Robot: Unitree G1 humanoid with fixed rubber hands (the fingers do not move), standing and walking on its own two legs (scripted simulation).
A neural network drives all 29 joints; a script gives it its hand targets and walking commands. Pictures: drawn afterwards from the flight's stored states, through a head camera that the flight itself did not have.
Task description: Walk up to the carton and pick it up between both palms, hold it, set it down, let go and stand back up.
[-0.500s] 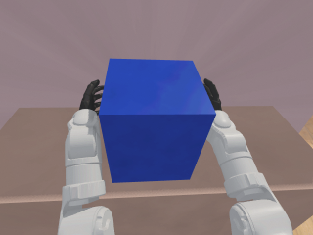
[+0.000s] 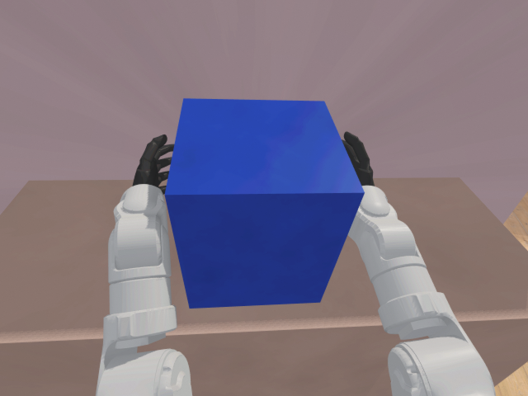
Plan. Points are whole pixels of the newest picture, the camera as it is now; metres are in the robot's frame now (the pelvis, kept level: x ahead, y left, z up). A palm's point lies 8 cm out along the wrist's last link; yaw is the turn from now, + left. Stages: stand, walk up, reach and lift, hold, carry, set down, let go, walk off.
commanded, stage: hold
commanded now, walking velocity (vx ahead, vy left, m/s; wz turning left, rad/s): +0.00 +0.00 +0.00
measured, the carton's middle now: (255, 206) +0.36 +0.01 +0.15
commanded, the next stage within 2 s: set down in 0.60 s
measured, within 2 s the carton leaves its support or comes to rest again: neither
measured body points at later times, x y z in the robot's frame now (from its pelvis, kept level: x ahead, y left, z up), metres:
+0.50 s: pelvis +0.00 +0.00 +0.00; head -0.05 +0.03 +0.45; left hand +0.37 +0.16 +0.19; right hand +0.37 -0.14 +0.20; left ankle +0.04 +0.11 -0.75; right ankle +0.01 -0.10 -0.75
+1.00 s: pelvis +0.01 +0.00 +0.00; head -0.04 +0.03 +0.45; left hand +0.38 +0.17 +0.18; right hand +0.39 -0.13 +0.17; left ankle +0.04 +0.11 -0.75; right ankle +0.01 -0.10 -0.75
